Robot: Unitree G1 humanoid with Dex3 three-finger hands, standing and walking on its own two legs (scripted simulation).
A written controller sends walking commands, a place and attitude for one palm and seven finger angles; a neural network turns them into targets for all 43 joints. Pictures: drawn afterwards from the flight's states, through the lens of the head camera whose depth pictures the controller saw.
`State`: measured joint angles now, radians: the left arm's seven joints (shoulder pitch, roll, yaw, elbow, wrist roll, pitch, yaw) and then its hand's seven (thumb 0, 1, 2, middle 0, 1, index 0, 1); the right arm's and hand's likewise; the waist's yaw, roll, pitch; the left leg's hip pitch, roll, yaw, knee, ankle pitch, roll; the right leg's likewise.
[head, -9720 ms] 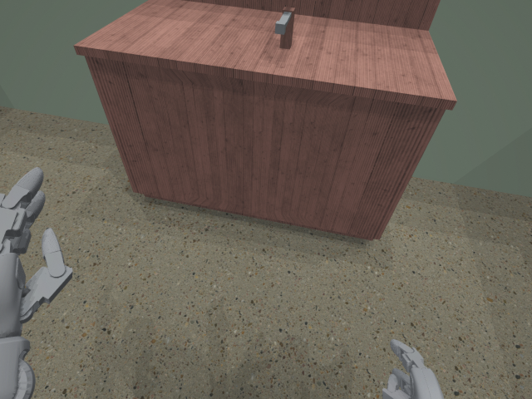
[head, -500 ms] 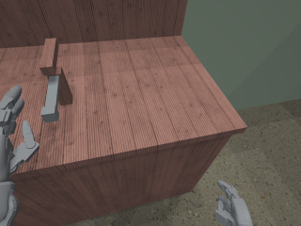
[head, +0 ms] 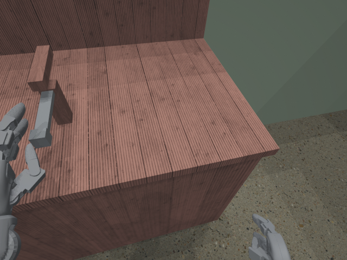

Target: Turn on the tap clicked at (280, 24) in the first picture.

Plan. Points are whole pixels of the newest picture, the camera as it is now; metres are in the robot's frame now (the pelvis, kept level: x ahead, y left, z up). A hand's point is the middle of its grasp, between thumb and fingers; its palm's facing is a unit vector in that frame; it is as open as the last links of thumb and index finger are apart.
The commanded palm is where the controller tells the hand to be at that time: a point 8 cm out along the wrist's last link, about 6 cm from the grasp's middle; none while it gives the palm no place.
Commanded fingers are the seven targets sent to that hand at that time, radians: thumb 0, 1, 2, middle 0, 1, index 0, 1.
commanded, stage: come to a stop and stand still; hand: left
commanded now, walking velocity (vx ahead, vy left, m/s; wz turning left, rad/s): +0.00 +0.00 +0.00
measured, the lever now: (40, 138) +0.29 +0.29 +0.14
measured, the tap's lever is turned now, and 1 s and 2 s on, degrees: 0 0 0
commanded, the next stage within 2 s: look again from close up in 0.02 s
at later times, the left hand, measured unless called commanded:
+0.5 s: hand (32, 172) +0.21 +0.26 +0.16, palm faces +0.40 -0.85 -0.35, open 7.4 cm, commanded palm +0.16 +0.29 +0.17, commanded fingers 0.00 0.90 0.90 -0.20 -0.30 -0.20 -0.30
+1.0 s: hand (43, 201) +0.17 +0.21 +0.17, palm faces +0.36 -0.83 -0.43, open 7.4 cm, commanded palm +0.11 +0.25 +0.17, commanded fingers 0.00 0.90 0.90 -0.20 -0.30 -0.20 -0.30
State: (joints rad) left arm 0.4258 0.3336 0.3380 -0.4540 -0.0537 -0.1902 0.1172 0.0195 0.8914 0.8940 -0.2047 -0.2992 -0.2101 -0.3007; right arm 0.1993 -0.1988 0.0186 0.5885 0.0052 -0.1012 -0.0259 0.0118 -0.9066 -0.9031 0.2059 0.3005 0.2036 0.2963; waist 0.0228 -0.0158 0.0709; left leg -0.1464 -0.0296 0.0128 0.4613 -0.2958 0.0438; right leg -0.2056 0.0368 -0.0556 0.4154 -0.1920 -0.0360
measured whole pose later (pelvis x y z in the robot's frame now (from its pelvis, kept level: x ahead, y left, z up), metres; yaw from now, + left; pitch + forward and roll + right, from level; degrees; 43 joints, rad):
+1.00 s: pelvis -0.05 -0.03 -0.01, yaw +0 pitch +0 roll -1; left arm 0.47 0.38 0.40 -0.59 -0.08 -0.24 0.10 0.02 0.89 0.89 -0.21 -0.30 -0.21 -0.30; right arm 0.15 -0.17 0.00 0.56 -0.01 -0.11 -0.02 0.01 -0.91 -0.90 0.21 0.30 0.20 0.30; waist 0.03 0.00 0.11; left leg -0.32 0.01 0.00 0.61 -0.30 0.01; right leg -0.36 0.06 -0.08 0.53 -0.17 -0.08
